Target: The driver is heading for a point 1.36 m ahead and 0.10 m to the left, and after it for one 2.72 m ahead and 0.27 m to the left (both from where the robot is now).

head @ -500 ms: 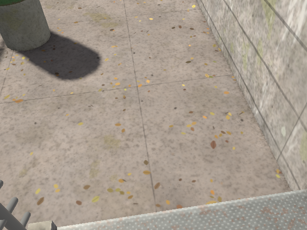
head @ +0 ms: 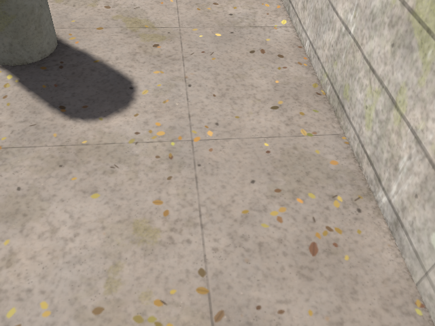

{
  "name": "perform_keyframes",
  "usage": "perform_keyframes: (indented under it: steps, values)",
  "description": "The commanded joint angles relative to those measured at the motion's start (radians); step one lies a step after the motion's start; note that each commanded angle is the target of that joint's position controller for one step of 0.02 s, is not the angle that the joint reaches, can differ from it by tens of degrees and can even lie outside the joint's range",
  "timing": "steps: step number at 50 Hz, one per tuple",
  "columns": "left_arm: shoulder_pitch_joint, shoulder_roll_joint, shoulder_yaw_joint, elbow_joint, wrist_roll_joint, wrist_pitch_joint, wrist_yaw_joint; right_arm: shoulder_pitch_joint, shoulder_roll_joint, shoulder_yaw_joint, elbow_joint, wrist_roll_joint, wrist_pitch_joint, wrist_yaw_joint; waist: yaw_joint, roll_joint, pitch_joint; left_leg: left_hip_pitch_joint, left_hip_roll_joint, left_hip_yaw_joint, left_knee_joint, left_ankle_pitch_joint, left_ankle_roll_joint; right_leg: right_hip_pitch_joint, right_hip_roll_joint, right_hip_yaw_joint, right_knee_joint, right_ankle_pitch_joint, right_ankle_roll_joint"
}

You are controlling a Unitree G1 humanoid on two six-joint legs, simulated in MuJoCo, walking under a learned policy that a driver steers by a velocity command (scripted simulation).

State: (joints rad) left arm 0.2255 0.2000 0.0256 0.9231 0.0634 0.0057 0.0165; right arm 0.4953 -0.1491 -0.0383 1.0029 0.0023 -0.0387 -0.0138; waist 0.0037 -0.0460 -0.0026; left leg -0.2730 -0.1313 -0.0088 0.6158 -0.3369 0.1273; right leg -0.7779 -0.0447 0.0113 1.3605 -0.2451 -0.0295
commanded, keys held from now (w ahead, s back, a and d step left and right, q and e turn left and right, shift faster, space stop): w+q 0.32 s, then w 0.36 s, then w+e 0.32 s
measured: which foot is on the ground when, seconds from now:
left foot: down 0.00-0.36, up 0.38-0.90, down 0.92-1.00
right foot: up 0.00-0.34, down 0.36-0.94, up 0.96-1.00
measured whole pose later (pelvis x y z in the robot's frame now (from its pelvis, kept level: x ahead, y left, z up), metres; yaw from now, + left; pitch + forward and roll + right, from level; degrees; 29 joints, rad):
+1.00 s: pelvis +0.59 +0.13 -0.33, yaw +10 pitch +1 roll -1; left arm 0.54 0.16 0.03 1.07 -0.01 -0.04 0.05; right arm 0.01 -0.17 -0.02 0.90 -0.03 -0.09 0.02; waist 0.15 -0.01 0.02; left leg -0.32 0.00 0.04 0.45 -0.17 0.05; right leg -0.29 0.08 0.07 1.67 -0.77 -0.13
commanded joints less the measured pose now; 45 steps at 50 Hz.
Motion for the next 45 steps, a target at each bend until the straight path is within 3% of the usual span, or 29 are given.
perform_keyframes:
  steps: [1,2,3,4,5,7,9,10,12,13,16,17,18,19,20,21,22,23,25,26,28,29,31,34,39,41,43,44,45]
  values:
    - [0.034,0.053,0.008,-0.018,0.009,-0.002,-0.018,0.071,-0.189,-0.042,-0.047,0.021,-0.041,-0.018,0.024,0.197,0.005,-0.065,0.253,-0.373,-0.228,0.519,0.095,0.054,-0.012,0.006,-0.178,0.324,0.02]
    - [-0.015,0.083,0.019,-0.033,-0.003,-0.009,-0.018,0.101,-0.134,-0.03,-0.024,0.033,-0.044,-0.025,0.02,0.14,0.016,0.04,0.244,-0.384,-0.158,0.46,0.077,-0.055,-0.048,0.078,-0.254,0.386,0.021]
    - [-0.1,0.104,0.024,-0.053,-0.009,-0.017,-0.016,0.084,-0.133,-0.027,-0.05,0.045,-0.051,-0.026,0.008,0.077,0.038,0.028,0.191,-0.36,-0.138,0.373,0.056,-0.06,-0.029,0.06,-0.419,0.468,0.019]
    - [-0.162,0.097,0.021,-0.059,0.003,-0.028,-0.022,0.062,-0.11,-0.022,-0.063,0.044,-0.055,-0.03,-0.002,0.061,0.045,-0.046,0.147,-0.334,-0.093,0.305,0.051,0.042,-0.001,0.034,-0.55,0.606,0.024]
    - [-0.201,0.057,0.006,-0.064,0.011,-0.035,-0.025,0.068,-0.12,-0.019,-0.064,0.019,-0.054,-0.036,-0.029,0.047,0.021,-0.121,0.122,-0.332,-0.085,0.301,0.039,0.149,0.05,0.001,-0.571,0.684,0.024]
    - [-0.212,0.039,0.005,-0.091,-0.005,-0.033,-0.034,0.062,-0.12,-0.022,-0.069,-0.006,-0.045,-0.023,-0.04,0.093,0.017,-0.16,0.116,-0.368,-0.013,0.223,0.049,0.244,0.066,0.006,-0.584,0.709,0.021]
    - [-0.262,0.046,0.003,-0.13,-0.004,-0.033,-0.03,0.092,-0.114,-0.02,-0.069,-0.009,-0.038,-0.025,-0.078,0.115,0.033,-0.056,0.116,-0.423,0.079,0.298,0.06,0.164,0.082,0.025,-0.61,0.621,0.02]
    - [-0.279,0.051,0.004,-0.134,-0.01,-0.045,-0.031,0.123,-0.115,-0.013,-0.071,-0.025,-0.03,-0.025,-0.115,0.122,0.059,0.028,0.1,-0.454,0.11,0.307,0.076,0.114,0.088,0.035,-0.675,0.598,0.022]
    - [-0.375,0.054,-0.004,-0.189,-0.03,-0.072,-0.031,0.154,-0.127,-0.014,-0.061,-0.025,-0.01,-0.034,-0.175,0.122,0.111,0.106,0.083,-0.477,0.152,0.345,0.076,0.09,0.099,0.043,-0.812,0.533,0.032]
    - [-0.341,0.039,-0.01,-0.194,-0.043,-0.079,-0.03,0.13,-0.115,-0.007,-0.051,-0.042,0.006,-0.042,-0.169,0.123,0.126,0.049,0.049,-0.429,0.21,0.33,0.06,0.2,0.1,0.037,-0.927,0.561,0.025]
    - [-0.154,0.042,-0.008,-0.149,-0.073,-0.105,-0.005,0.157,-0.092,0.005,-0.008,-0.046,0.021,-0.046,-0.143,0.076,0.106,0.044,0.005,-0.4,0.474,0.315,0.042,0.473,0.043,0.062,-1.19,0.72,0.001]
    - [-0.001,0.048,0.006,-0.099,-0.063,-0.094,-0.005,0.103,-0.135,0.002,-0.015,-0.05,0.023,-0.043,-0.066,0.111,0.076,0.009,0.012,-0.347,0.603,0.338,0.052,0.599,0.014,0.039,-1.253,0.692,-0.007]
    - [0.115,0.112,0.027,-0.046,-0.042,-0.084,-0.004,0.112,-0.151,-0.004,-0.023,-0.032,0.018,-0.029,-0.047,-0.001,0.02,-0.172,-0.004,-0.282,0.841,0.076,0.033,0.841,-0.057,0.072,-1.181,0.749,-0.033]
    - [0.335,0.17,0.045,-0.01,-0.035,-0.07,-0.007,0.175,-0.128,-0.016,-0.027,0.022,0.002,-0.022,0.018,-0.164,-0.207,-0.501,-0.076,-0.143,1.276,-0.631,-0.018,1.317,-0.257,0.202,-0.733,1.183,-0.14]
    - [0.422,0.154,0.044,-0.007,-0.049,-0.065,-0.033,0.237,-0.159,-0.007,-0.037,0.036,0.004,-0.034,0.036,-0.114,-0.348,-0.723,-0.014,-0.114,1.503,-0.674,0.0,1.505,-0.361,0.297,-0.585,1.073,-0.217]
    - [0.374,0.112,0.037,-0.035,-0.066,-0.067,-0.044,0.166,-0.195,-0.008,-0.035,-0.002,0.008,-0.032,0.05,-0.043,-0.298,-0.828,0.058,-0.098,1.418,-0.492,0.013,1.426,-0.324,0.28,-0.676,0.775,-0.207]
    - [0.284,0.177,0.066,-0.042,-0.044,-0.079,-0.033,0.043,-0.201,-0.009,-0.076,-0.032,0.009,-0.018,0.049,-0.127,-0.21,-0.911,0.068,-0.084,1.393,-0.328,-0.006,1.244,-0.392,0.464,-0.85,0.243,-0.362]
    - [0.253,0.098,0.055,-0.033,-0.045,-0.078,-0.021,-0.046,-0.223,-0.029,-0.062,-0.077,0.018,-0.008,0.019,0.062,-0.054,-0.889,0.101,-0.103,1.282,-0.209,-0.014,0.987,-0.325,0.456,-0.946,0.05,-0.335]
    - [0.264,0.045,0.022,0.028,-0.019,-0.111,-0.026,-0.102,-0.164,-0.027,-0.039,-0.07,0.021,0.005,-0.044,0.082,0.126,-0.73,0.131,-0.205,0.953,-0.005,-0.029,0.583,-0.241,0.383,-0.882,0.361,-0.232]
    - [0.243,0.045,0.015,0.02,-0.037,-0.127,-0.022,-0.15,-0.14,-0.024,-0.054,-0.047,0.018,0.019,-0.073,0.103,0.168,-0.575,0.139,-0.189,0.651,0.119,-0.068,0.404,-0.172,0.261,-0.955,0.361,-0.189]
    - [0.236,0.131,0.033,0.032,-0.049,-0.13,-0.012,-0.185,-0.083,-0.011,-0.043,-0.058,0.034,0.033,-0.074,-0.052,0.1,-0.402,0.143,-0.093,0.544,0.203,-0.091,0.352,-0.169,0.247,-1.008,0.534,-0.229]
    - [0.257,0.133,0.039,0.04,-0.048,-0.128,-0.018,-0.14,-0.091,-0.015,-0.018,-0.059,0.038,0.038,-0.089,-0.099,0.049,-0.387,0.149,-0.087,0.581,0.353,-0.071,0.397,-0.153,0.231,-0.955,0.586,-0.209]
    - [0.287,0.065,0.029,0.059,-0.06,-0.128,-0.01,-0.3,-0.139,-0.026,-0.053,-0.04,0.013,0.05,-0.054,-0.015,0.084,-0.494,0.162,-0.118,0.369,0.555,-0.044,0.495,-0.062,0.19,-0.892,0.328,-0.151]
    - [0.312,0.053,0.019,0.067,-0.041,-0.131,0.001,-0.465,-0.107,-0.007,-0.091,-0.058,-0.015,0.076,0.012,0.001,0.107,-0.372,0.155,-0.024,0.139,0.839,-0.043,0.428,-0.033,0.192,-0.871,0.026,-0.151]
    - [0.412,0.082,0.012,0.091,-0.015,-0.109,0.001,-0.654,-0.116,0.009,-0.179,-0.05,-0.033,0.06,0.14,0.005,0.164,-0.441,0.175,-0.02,-0.068,0.727,-0.096,0.622,-0.044,0.298,-0.704,0.073,-0.206]
    - [0.419,0.086,0.006,0.109,-0.011,-0.084,0.007,-0.652,-0.11,0.012,-0.193,-0.012,-0.046,0.045,0.162,-0.006,0.169,-0.323,0.188,-0.023,-0.185,0.71,-0.108,0.631,-0.044,0.303,-0.638,0.131,-0.199]
    - [0.446,0.083,0.008,0.124,0.004,-0.057,0.017,-0.592,-0.109,0.008,-0.178,-0.011,-0.052,0.039,0.168,0.023,0.17,-0.225,0.205,-0.041,-0.349,0.704,-0.1,0.694,-0.027,0.311,-0.537,0.226,-0.19]
    - [0.455,0.047,-0.001,0.14,0.017,-0.048,0.018,-0.543,-0.113,0.005,-0.167,-0.018,-0.049,0.034,0.15,0.043,0.151,-0.141,0.201,-0.032,-0.409,0.708,-0.09,0.713,0.006,0.298,-0.409,0.257,-0.182]
    - [0.432,0.064,0.003,0.138,0.014,-0.039,0.025,-0.355,-0.136,-0.01,-0.104,-0.019,-0.043,0.03,0.054,0.06,0.087,0.066,0.238,-0.025,-0.494,0.8,-0.076,0.655,0.013,0.292,-0.218,0.249,-0.185]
